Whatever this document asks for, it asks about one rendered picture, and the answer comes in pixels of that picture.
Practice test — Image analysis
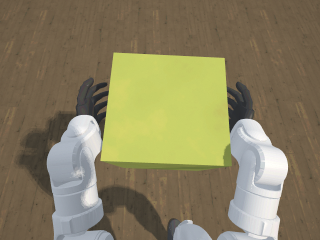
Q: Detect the carton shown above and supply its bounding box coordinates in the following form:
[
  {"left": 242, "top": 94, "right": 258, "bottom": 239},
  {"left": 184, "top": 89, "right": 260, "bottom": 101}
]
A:
[{"left": 100, "top": 52, "right": 232, "bottom": 171}]

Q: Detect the robot right thigh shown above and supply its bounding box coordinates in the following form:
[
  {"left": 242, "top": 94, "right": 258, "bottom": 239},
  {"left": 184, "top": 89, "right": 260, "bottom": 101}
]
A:
[{"left": 174, "top": 223, "right": 212, "bottom": 240}]

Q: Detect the robot left upper arm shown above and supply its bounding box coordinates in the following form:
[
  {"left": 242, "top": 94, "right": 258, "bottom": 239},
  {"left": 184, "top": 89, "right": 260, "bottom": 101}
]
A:
[{"left": 63, "top": 230, "right": 114, "bottom": 240}]

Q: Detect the robot right shin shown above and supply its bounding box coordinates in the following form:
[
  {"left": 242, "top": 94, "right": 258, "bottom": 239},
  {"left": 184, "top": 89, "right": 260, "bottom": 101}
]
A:
[{"left": 173, "top": 220, "right": 193, "bottom": 240}]

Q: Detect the right robot forearm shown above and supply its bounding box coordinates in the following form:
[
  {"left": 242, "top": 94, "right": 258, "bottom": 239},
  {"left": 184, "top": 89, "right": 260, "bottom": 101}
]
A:
[{"left": 228, "top": 119, "right": 288, "bottom": 240}]

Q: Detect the left robot forearm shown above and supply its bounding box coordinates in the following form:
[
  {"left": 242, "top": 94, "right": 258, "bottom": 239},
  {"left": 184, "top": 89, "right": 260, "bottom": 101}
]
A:
[{"left": 47, "top": 115, "right": 104, "bottom": 240}]

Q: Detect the right robot hand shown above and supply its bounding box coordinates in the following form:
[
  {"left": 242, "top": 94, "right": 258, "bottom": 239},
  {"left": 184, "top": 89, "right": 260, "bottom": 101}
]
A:
[{"left": 226, "top": 81, "right": 255, "bottom": 133}]

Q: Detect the left robot hand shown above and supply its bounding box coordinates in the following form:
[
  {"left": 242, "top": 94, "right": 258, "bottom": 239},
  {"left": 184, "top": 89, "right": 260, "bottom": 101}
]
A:
[{"left": 75, "top": 77, "right": 109, "bottom": 126}]

